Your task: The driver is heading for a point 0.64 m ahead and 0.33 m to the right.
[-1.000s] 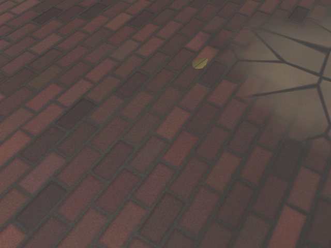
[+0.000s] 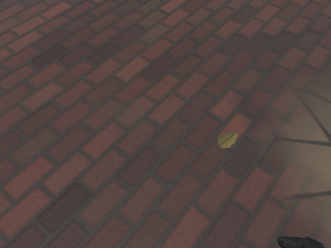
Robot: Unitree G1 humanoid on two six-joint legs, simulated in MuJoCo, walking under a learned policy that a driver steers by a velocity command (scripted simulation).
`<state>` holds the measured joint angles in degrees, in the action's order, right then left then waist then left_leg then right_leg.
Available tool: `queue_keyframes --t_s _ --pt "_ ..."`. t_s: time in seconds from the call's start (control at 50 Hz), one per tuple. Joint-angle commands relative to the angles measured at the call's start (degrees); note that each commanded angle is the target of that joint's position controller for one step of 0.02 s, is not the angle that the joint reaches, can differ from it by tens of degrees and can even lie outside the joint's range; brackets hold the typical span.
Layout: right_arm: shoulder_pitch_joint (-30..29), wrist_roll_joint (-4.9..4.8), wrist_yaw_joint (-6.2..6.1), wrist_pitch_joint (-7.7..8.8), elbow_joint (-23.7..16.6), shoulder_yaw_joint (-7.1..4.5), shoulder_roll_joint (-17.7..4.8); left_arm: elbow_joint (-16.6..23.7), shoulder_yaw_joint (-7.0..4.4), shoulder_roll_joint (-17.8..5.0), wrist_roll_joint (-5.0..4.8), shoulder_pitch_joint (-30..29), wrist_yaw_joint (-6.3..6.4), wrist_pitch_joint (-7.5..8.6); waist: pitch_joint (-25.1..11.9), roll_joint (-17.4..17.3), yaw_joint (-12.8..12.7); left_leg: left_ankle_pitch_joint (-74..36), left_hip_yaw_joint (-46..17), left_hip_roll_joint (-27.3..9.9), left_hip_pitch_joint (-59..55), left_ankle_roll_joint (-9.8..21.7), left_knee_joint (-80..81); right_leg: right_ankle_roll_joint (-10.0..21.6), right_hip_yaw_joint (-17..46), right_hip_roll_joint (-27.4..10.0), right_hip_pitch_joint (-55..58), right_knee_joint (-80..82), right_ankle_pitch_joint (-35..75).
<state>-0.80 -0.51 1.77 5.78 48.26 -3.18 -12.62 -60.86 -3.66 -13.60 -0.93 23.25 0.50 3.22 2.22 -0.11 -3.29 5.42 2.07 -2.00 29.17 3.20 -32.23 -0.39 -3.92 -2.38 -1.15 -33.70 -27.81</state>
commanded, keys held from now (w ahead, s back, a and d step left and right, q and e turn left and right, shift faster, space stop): w+e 0.94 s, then no key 0.06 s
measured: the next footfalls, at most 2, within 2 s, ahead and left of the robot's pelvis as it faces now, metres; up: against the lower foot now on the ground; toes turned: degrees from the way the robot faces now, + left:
right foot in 0.52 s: +0.40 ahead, -0.18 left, +0.00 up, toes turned -21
left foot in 1.00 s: +0.75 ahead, -0.14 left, +0.00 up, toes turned -36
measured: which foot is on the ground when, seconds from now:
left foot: down 0.00-0.52, up 0.54-0.98, down 1.00-1.00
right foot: up 0.00-0.50, down 0.52-1.00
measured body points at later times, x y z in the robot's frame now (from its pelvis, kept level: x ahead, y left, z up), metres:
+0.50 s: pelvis +0.26 -0.05 +0.00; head +0.29 -0.07 +0.45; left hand +0.52 +0.14 -0.10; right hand +0.19 -0.32 -0.14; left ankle +0.12 +0.12 -0.72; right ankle +0.36 -0.17 -0.72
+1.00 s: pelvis +0.54 -0.14 +0.01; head +0.56 -0.17 +0.45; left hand +0.71 +0.10 -0.11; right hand +0.62 -0.47 -0.07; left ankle +0.72 -0.11 -0.72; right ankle +0.36 -0.17 -0.72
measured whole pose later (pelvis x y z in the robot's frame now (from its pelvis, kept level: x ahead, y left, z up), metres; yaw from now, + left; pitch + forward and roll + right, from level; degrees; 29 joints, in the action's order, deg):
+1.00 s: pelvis +0.54 -0.14 +0.01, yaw -34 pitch +2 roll +0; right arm -1.7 0.3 1.4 7.6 44.0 -3.2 -15.2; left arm -47.4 -5.4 -15.7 -1.1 22.1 1.4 2.3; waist 0.3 -2.0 -4.9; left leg -1.1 -2.5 0.3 27.0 0.4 -24.8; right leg 3.4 11.8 5.6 -3.2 -27.9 -25.9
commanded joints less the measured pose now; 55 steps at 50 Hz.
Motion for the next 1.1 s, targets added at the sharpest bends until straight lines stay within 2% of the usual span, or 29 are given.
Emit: queue_keyframes --t_s 0.02,0.04,0.08,0.12,0.2,0.32,0.42,0.46,0.48,0.5,0.52,0.54,0.56,0.58,0.6,0.62,0.64,0.68,0.74,0.82,0.9,0.96,0.98,1.0,1.02,1.04,1.06,1.08,1.1 --pt "25.9 0.81 -0.96 -0.1 3.7 -4.0 -13.7 4.7 0.01 -4.0 -1.25 1.3 -0.34 2.55 -25.1 -11.0 11.0 10.5 -40.8 -22.1 -51.8 13.5 13.1 1.8 10.6 2.5 -37.5 -40.6 -6.4" --pt "20.7 0.54 -1.24 0.15 3.1 -3.12 -10.7 6.6 -1.0 -6.9 -2.47 -3.9 -0.15 2.9 -16.1 -10.0 10.1 9.1 -31.2 -20.5 -45.2 10.5 13.9 2.6 9.9 -0.3 -42.1 -42.6 -2.4" --pt "13.2 0.74 -1.18 0.65 2.5 -2.05 -6.6 7.0 -1.59 -6.3 -1.42 -7.4 0.77 2.43 -7.4 -5.0 6.9 2.3 -18.4 -16.7 -29.6 7.6 17.5 2.9 8.7 -4.9 -38.6 -38.1 6.5" --pt "11.1 1.52 -1.07 0.94 3.1 -1.72 -4.7 6.7 -1.83 -3.6 -1.38 -5.0 0.57 0.68 -4.9 -6.3 3.7 0.9 -11.4 -14.6 -22.2 6.6 21.1 3.4 9.1 -6.8 -33.0 -35.6 10.3" --pt "11.9 1.55 -2.31 1.22 4.3 -2.62 -7.4 9.5 -2.11 -2.7 -0.94 -8.7 0.38 -1.37 -0.8 -3.6 2.5 -3.3 -3.4 -14.9 -19.7 7.4 25.1 2.7 9.5 -7.7 -37.4 -29.4 16.7" --pt "14.6 1.07 -3.62 0.43 4.8 -3.4 -10.1 13.5 -1.24 -1.9 -0.17 -19.2 -1.77 -1.01 2.2 -2.0 5.1 -5.8 6.6 -13.7 -23.1 5.8 26.1 2.2 4.7 -5.9 -37.9 -11.7 29.4" --pt "18.0 -0.34 -3.56 -1.24 5.5 -4.23 -12.0 17.5 -1.07 -3.1 -0.35 -25.1 -3.5 -1.3 3.6 -2.7 6.1 -14.7 10.3 -16.1 -32.6 4.3 20.5 4.8 0.5 -3.6 -38.0 -4.9 22.5" --pt "16.5 -0.94 -3.61 -1.98 4.7 -4.72 -13.8 17.9 -2.13 -5.3 -0.44 -21.7 -3.75 -1.5 0.2 -4.7 3.1 -34.2 11.8 -16.2 -34.2 3.1 12.3 7.0 -2.9 0.2 -30.6 -4.7 16.8" --pt "15.3 -1.26 -3.56 -2.46 4.3 -4.82 -14.4 16.8 -3.27 -7.2 -0.69 -15.7 -3.69 -1.55 -3.1 -4.8 -0.5 -41.8 12.9 -15.2 -33.5 2.2 3.4 8.5 -4.6 3.0 -22.9 -3.3 15.7" --pt "14.6 -1.37 -3.47 -2.71 3.9 -4.5 -14.1 14.3 -5.3 -10.7 -0.88 -6.2 -3.09 -1.59 -8.1 -3.4 -5.4 -40.1 14.1 -12.7 -28.3 0.0 -9.6 10.7 -4.6 6.0 -8.8 0.6 19.2" --pt "15.2 0.52 -3.49 -2.26 2.4 -3.35 -10.8 12.7 -7.33 -17.0 -0.84 1.0 -1.79 -2.07 -12.3 6.1 -6.6 -14.9 14.3 -9.5 -12.5 -3.2 -29.1 14.4 11.7 -3.4 6.8 2.7 19.3" --pt "18.4 1.16 -2.89 -0.1 -1.2 -1.2 -3.6 14.5 -7.36 -21.3 -0.7 -2.6 -1.93 -1.24 -18.5 17.0 0.7 27.9 3.7 3.9 10.4 -6.3 -47.8 26.1 47.2 -15.9 21.9 13.6 8.1" --pt "11.5 -1.46 -2.05 2.41 -2.4 -1.9 -8.5 15.0 -5.62 -16.0 0.09 -0.4 -2.44 -0.48 -20.2 8.5 -3.5 26.7 -6.7 2.3 17.0 -4.5 -51.0 24.5 51.0 -17.2 22.6 20.1 5.6" --pt "8.3 -2.99 -1.68 3.48 -3.2 -2.04 -9.3 14.8 -4.67 -12.5 0.41 -1.9 -2.38 0.33 -13.3 6.6 -3.0 22.0 -6.3 -0.3 20.7 -2.5 -49.0 21.9 42.2 -15.7 18.0 19.1 9.6" --pt "8.7 -1.91 -2.07 3.78 -2.2 -2.04 -8.9 15.6 -3.94 -10.1 0.12 -6.2 -2.37 0.88 -9.1 1.3 -0.1 17.3 -6.7 -3.2 17.4 -1.9 -43.4 19.5 34.5 -12.9 9.0 18.3 15.9" --pt "9.2 -0.24 -2.52 3.31 -1.3 -2.71 -10.0 16.7 -3.19 -7.7 0.09 -10.3 -2.15 1.05 -7.3 1.0 2.1 14.7 -6.9 -5.2 12.2 -2.1 -37.9 17.8 28.5 -10.5 1.4 18.5 21.2" --pt "10.3 0.12 -2.47 2.4 -1.1 -3.08 -10.4 17.7 -2.77 -6.9 0.55 -12.2 -1.81 1.11 -6.5 1.7 3.8 13.0 -7.2 -6.1 8.2 -2.5 -35.2 17.3 25.9 -9.2 -3.5 19.7 24.3" --pt "9.7 0.74 -2.52 1.01 -1.7 -3.07 -9.1 17.8 -2.99 -8.5 0.37 -11.3 -1.07 1.34 -5.5 0.9 4.6 11.0 -6.2 -5.7 5.8 -4.1 -29.7 17.5 23.4 -8.1 -7.9 21.1 29.1" --pt "3.5 1.34 -2.76 0.29 -4.0 -2.43 -7.3 17.3 -3.57 -10.8 0.01 -8.0 0.11 1.46 -3.1 1.2 3.0 2.0 -5.2 -3.8 7.5 -6.2 -17.8 16.5 19.9 -6.1 -10.3 22.0 31.3" --pt "-3.9 0.59 -1.81 0.7 -6.2 -1.5 -5.9 16.8 -3.47 -10.5 -0.25 -5.1 0.52 0.96 -1.2 4.5 0.0 -10.7 -4.3 -0.1 2.8 -6.1 -1.8 13.2 17.7 -3.1 -12.8 21.3 24.6" --pt "-7.1 -0.02 -0.8 1.53 -8.2 -1.58 -7.6 15.7 -3.44 -10.0 -0.62 -2.0 0.62 0.42 -1.2 5.3 -1.2 -9.9 -5.8 1.1 1.6 -5.0 4.0 12.3 22.5 -5.2 -7.7 16.6 22.6" --pt "-3.8 0.13 -0.33 2.54 -7.9 -2.14 -9.8 16.1 -3.56 -10.3 -0.17 -2.5 1.22 -0.41 -1.9 7.6 0.9 -3.4 -5.3 2.0 -2.2 -3.1 6.5 11.0 25.8 -6.2 -3.5 10.2 28.9" --pt "0.9 0.83 -0.47 2.92 -6.5 -2.65 -10.7 16.6 -3.28 -9.5 -0.03 -3.4 1.34 -0.7 -4.1 8.1 3.3 -5.3 -3.6 2.9 -8.2 -1.6 9.0 9.4 24.6 -4.0 -3.0 5.1 36.7" --pt "7.0 2.23 -0.6 3.37 -5.6 -3.27 -12.8 17.7 -2.52 -7.5 0.31 -4.2 1.29 -0.65 -9.8 7.0 6.1 -12.7 -6.0 -1.3 -19.6 1.2 7.2 7.0 22.0 -0.7 -5.8 -4.8 39.7" --pt "14.7 3.44 -0.71 3.29 -5.0 -4.04 -16.5 19.1 -1.67 -5.3 1.42 -1.8 1.5 -0.43 -18.8 -2.1 7.3 -28.5 -17.4 -12.3 -37.5 6.4 2.3 3.6 17.2 4.8 -17.6 -22.0 23.9" --pt "17.3 2.71 -0.12 2.12 -3.1 -4.32 -17.3 18.9 -1.04 -3.9 -0.06 7.8 1.33 -0.01 -26.1 -20.7 3.8 -29.6 -39.6 -23.4 -50.0 15.7 6.8 0.3 14.7 10.5 -32.7 -37.7 -11.2" --pt "15.8 0.86 0.07 1.49 -4.2 -3.0 -12.1 17.0 -2.03 -9.6 -0.61 7.0 1.39 -0.3 -22.3 -12.2 4.9 -21.1 -39.1 -22.1 -46.4 14.1 8.1 -0.4 17.7 6.5 -36.7 -43.7 -9.5" --pt "12.2 0.58 -0.12 0.85 -5.1 -2.0 -9.1 18.0 -2.54 -11.5 -0.59 0.6 1.44 -0.91 -14.7 -6.9 5.9 -22.2 -29.5 -19.4 -38.6 12.0 8.4 -1.1 15.5 5.1 -38.4 -44.3 -5.9" --pt "9.4 1.19 -0.06 0.37 -5.3 -1.19 -7.8 18.6 -2.53 -11.0 -0.03 -3.0 1.67 -1.52 -10.6 -2.5 5.1 -26.6 -23.3 -16.8 -30.9 11.0 9.4 -1.5 13.7 3.3 -36.8 -42.0 -3.2"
